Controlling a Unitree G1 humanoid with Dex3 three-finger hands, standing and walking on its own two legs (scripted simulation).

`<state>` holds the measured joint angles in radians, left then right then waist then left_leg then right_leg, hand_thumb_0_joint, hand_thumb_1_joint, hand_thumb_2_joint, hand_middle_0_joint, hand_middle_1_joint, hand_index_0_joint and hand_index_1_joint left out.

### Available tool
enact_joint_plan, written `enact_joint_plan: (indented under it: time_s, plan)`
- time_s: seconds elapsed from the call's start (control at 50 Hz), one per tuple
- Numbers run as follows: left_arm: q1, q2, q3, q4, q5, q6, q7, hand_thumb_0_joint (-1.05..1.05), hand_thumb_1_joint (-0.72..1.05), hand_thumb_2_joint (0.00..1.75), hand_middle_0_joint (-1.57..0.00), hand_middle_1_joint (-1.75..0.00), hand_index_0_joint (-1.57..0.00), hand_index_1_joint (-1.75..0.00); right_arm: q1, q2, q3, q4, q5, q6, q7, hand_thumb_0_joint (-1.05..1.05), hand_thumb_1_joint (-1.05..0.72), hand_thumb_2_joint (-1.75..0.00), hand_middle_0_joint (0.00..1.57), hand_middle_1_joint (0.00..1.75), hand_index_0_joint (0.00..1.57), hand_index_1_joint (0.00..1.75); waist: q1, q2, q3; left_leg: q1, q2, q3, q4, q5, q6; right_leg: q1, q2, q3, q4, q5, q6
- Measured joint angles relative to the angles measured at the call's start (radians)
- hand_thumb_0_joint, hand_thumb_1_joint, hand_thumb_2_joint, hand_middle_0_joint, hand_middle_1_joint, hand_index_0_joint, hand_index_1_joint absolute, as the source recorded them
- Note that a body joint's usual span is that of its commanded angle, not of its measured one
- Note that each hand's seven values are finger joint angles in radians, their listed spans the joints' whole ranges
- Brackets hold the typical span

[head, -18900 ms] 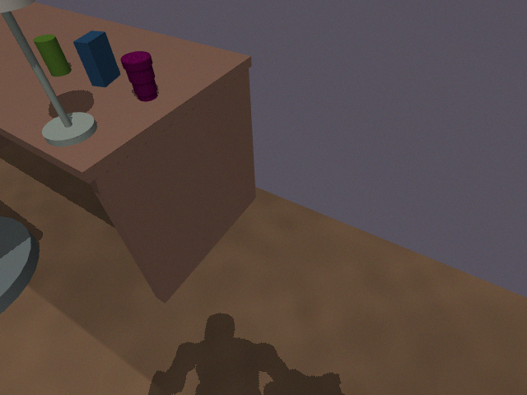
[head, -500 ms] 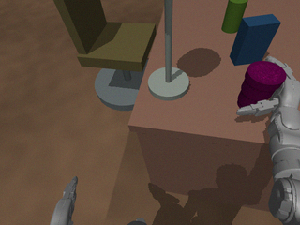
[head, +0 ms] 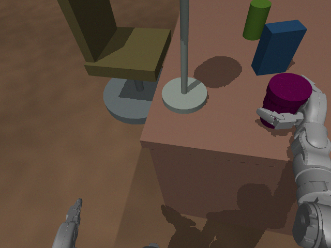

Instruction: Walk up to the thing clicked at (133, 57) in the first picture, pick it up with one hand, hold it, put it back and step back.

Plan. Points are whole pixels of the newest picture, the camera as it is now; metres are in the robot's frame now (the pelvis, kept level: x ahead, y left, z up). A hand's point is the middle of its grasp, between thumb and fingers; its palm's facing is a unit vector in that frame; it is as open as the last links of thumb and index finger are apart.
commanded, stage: settle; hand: right
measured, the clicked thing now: (280, 104) +0.47 -0.20 +0.08
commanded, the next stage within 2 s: lift in 0.94 s
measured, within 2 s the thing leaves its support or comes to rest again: leaves its support in 0.20 s
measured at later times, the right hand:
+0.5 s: hand (288, 90) +0.48 -0.20 +0.12, palm faces +0.19 +0.98 -0.01, open 10.2 cm
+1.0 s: hand (290, 80) +0.48 -0.20 +0.15, palm faces +0.19 +0.98 -0.01, open 10.2 cm
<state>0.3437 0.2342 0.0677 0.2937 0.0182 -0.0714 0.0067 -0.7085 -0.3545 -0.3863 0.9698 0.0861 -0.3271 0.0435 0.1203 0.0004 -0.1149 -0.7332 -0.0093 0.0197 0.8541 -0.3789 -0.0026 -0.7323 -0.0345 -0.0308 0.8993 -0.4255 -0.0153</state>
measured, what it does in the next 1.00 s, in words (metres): stands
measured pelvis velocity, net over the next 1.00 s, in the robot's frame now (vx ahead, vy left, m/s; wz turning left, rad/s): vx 0.01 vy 0.01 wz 0.00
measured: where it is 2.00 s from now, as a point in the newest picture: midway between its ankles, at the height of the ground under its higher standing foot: outside the picture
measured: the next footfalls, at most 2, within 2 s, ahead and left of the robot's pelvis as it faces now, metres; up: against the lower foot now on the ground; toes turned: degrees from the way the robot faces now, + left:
none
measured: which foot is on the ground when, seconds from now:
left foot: down 0.00-1.00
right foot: down 0.00-1.00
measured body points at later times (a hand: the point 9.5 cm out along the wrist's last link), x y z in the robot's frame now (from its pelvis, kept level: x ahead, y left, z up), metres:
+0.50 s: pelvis +0.01 +0.00 +0.01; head +0.07 -0.01 +0.46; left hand +0.15 +0.27 -0.04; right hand +0.46 -0.25 +0.13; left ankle +0.02 +0.12 -0.69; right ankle +0.00 -0.11 -0.69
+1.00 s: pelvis +0.01 +0.01 +0.03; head +0.06 +0.00 +0.47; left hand +0.16 +0.27 -0.04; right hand +0.46 -0.25 +0.15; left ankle +0.02 +0.12 -0.69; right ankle +0.00 -0.11 -0.69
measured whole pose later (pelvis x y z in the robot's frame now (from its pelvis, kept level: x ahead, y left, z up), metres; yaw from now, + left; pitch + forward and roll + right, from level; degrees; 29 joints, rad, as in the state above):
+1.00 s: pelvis +0.01 +0.01 +0.03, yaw +0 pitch +10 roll +1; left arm 0.31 0.24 0.05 0.40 -0.02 -0.10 0.05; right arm -0.74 -0.37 -0.33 0.90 0.11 -0.16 0.04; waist 0.09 -0.01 -0.08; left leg -0.53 -0.01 0.02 0.68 -0.32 0.00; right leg -0.52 -0.03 -0.04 0.70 -0.36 -0.01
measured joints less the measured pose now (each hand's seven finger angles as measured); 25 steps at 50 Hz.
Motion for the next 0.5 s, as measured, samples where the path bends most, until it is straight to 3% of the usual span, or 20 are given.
enact_joint_plan:
  time_s: [0.1,0.5]
  plan:
    - [-0.008,0.009,0.004,-0.009,-0.004,0.001,0.009,-0.01,-0.52,0.05,-0.06,-0.06,-0.06,-0.05,-0.02,-0.019,0.006,0.023,-0.005,0.016,-0.007,0.01,0.37,-1.04,0.75,0.93,0.73,0.93,0.006,0.0,0.005,0.005,-0.001,0.002,-0.005,0.003,0.002,0.004,-0.001,0.002,-0.005,0.003,0.002]
    - [-0.021,0.005,-0.01,0.065,-0.021,-0.02,0.028,0.0,-0.54,0.06,-0.06,-0.06,-0.06,-0.06,-0.038,-0.024,0.037,-0.016,0.009,0.101,-0.004,0.0,0.4,-1.07,0.75,0.97,0.73,0.96,-0.016,-0.009,0.015,0.104,0.003,-0.001,-0.091,0.028,0.0,0.105,0.006,-0.002,-0.095,0.031,0.002]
